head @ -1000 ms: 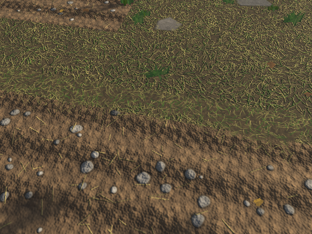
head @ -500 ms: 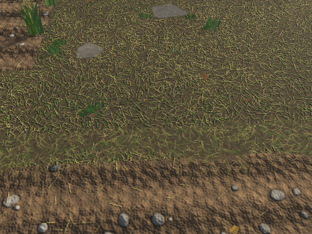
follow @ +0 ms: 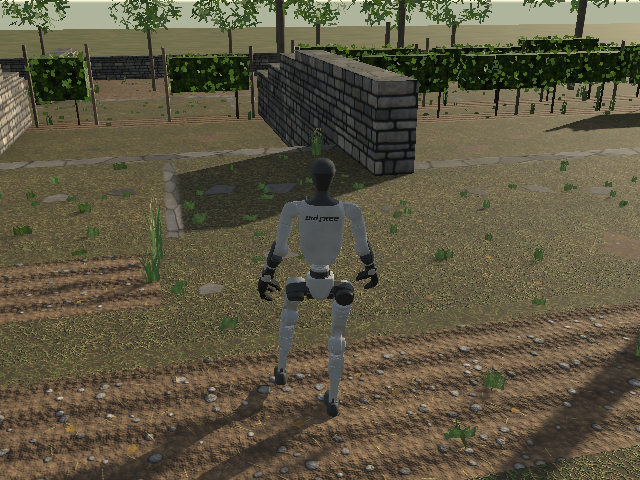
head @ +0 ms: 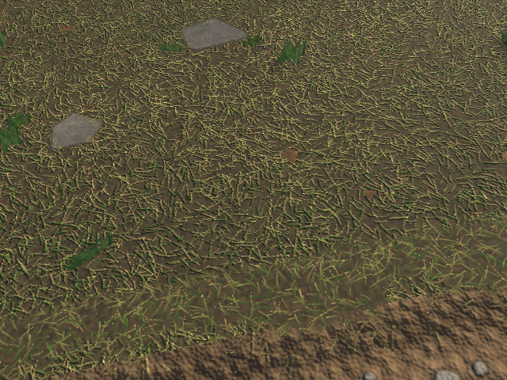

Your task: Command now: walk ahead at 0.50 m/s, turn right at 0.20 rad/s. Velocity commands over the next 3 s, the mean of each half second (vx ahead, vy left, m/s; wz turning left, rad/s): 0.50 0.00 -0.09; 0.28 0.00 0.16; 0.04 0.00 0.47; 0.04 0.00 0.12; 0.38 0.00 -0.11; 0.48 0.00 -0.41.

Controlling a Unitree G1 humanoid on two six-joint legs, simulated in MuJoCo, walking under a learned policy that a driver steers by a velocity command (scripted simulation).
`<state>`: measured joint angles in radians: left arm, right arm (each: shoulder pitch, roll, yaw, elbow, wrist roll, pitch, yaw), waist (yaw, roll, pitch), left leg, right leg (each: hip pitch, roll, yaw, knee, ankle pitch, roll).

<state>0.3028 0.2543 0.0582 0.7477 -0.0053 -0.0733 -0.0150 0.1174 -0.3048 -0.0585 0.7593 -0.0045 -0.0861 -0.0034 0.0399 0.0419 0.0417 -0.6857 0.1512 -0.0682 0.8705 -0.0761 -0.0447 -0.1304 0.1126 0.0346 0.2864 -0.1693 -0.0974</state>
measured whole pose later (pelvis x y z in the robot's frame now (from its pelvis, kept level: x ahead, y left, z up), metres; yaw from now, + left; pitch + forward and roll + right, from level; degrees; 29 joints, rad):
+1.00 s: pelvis +0.49 +0.02 -0.01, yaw +6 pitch +2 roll -1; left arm 0.12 0.25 0.05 0.76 0.03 -0.04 0.01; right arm 0.22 -0.31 -0.07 0.79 0.01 0.05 -0.04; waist -0.01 0.03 0.06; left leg -0.56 0.07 -0.01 1.02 -0.40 -0.07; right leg -0.34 -0.03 -0.14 0.42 -0.10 -0.04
